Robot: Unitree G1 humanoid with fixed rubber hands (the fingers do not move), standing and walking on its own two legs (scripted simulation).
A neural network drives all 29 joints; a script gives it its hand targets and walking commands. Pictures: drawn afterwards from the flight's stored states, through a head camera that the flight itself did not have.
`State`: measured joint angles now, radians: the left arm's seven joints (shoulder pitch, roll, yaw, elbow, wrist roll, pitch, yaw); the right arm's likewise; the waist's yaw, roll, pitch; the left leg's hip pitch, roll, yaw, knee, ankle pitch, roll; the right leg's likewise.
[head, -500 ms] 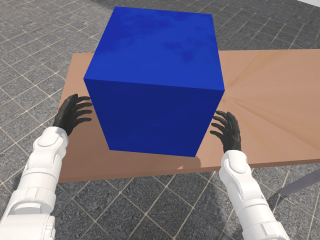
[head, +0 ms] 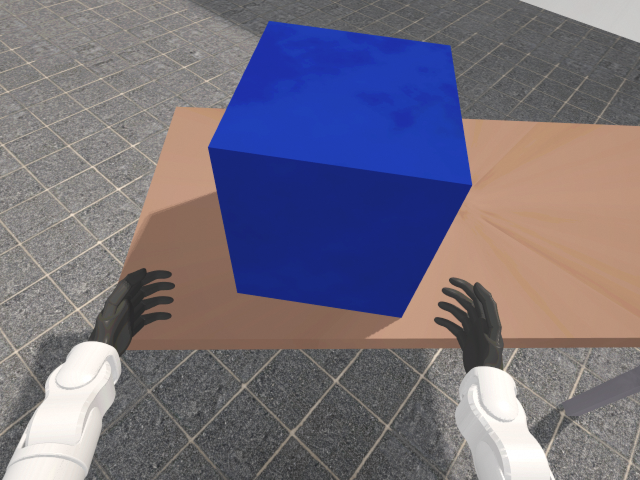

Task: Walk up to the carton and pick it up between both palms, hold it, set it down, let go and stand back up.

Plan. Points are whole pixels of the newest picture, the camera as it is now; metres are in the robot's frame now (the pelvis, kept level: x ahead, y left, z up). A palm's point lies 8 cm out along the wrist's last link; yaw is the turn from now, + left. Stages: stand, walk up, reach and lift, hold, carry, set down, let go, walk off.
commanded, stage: set down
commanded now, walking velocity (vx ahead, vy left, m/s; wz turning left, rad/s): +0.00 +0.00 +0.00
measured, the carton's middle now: (338, 175) +0.52 +0.00 +0.06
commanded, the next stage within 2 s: none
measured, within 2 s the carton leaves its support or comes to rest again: neither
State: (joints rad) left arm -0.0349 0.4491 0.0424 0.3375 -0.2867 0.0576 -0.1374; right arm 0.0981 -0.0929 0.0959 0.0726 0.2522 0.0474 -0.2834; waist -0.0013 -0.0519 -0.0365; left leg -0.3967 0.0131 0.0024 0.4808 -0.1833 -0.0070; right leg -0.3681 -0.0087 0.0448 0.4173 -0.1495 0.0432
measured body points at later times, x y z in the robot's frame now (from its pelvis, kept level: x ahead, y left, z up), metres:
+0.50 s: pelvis +0.00 +0.00 +0.00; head -0.02 +0.03 +0.45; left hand +0.21 +0.28 +0.00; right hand +0.22 -0.17 +0.03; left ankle +0.03 +0.11 -0.74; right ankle +0.04 -0.15 -0.74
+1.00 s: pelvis +0.02 -0.01 +0.00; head +0.03 +0.01 +0.45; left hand +0.22 +0.25 -0.02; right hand +0.22 -0.19 -0.02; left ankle +0.03 +0.11 -0.74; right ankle +0.04 -0.15 -0.74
